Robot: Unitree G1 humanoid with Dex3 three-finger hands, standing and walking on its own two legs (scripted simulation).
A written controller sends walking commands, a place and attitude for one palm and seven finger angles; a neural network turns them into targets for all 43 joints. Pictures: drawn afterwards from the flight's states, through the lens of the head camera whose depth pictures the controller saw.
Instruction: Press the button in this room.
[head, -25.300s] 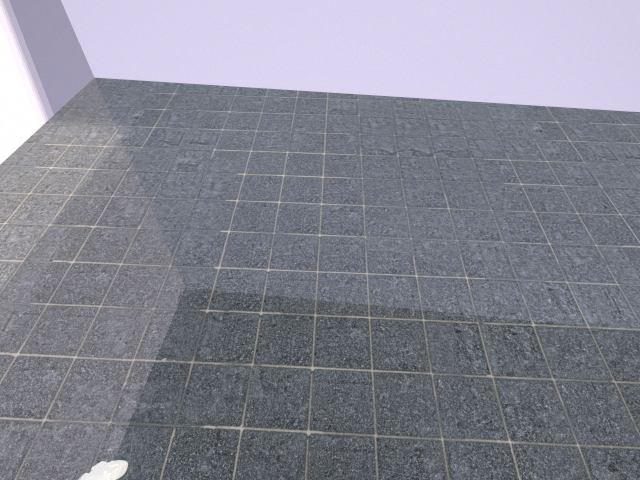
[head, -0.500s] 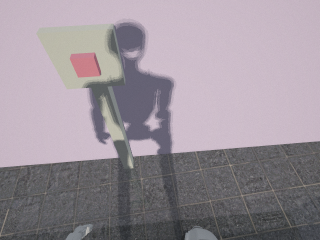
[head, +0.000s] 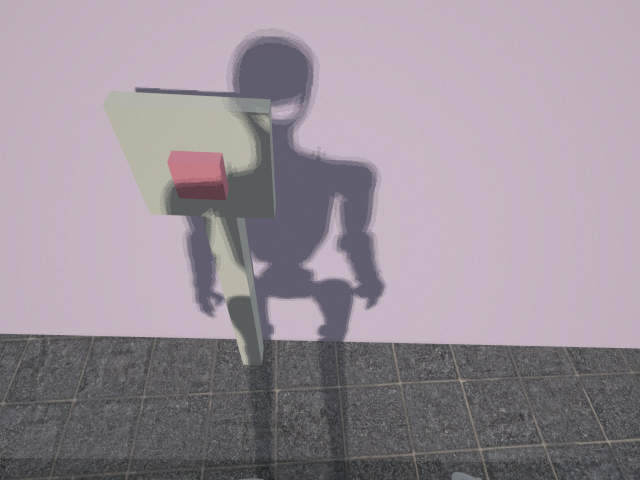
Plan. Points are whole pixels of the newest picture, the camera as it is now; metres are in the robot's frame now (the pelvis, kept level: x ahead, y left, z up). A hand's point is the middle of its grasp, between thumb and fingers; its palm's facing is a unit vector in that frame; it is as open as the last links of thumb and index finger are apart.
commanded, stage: come to a stop and stand still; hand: left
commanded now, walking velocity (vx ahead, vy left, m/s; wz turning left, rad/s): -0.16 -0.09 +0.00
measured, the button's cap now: (200, 174) +0.47 +0.22 +0.09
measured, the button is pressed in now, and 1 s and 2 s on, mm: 0 0 0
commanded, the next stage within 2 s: look again from close up in 1.10 s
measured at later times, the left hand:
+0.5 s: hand out of the picture -0.03 +0.12 -0.15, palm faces +0.05 -0.97 -0.25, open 7.3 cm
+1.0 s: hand out of the picture -0.06 +0.17 -0.18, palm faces +0.02 -0.98 -0.19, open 7.4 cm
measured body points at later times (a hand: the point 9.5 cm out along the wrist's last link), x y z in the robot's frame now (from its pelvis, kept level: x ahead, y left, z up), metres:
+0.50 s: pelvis -0.05 -0.06 +0.01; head -0.03 -0.10 +0.46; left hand -0.03 +0.17 -0.13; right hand -0.05 -0.32 -0.16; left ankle -0.07 +0.09 -0.68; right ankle -0.04 -0.17 -0.74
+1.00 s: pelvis -0.06 +0.00 +0.00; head -0.05 +0.00 +0.45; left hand -0.06 +0.22 -0.16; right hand -0.03 -0.23 -0.16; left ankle -0.09 +0.10 -0.74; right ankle -0.05 -0.14 -0.74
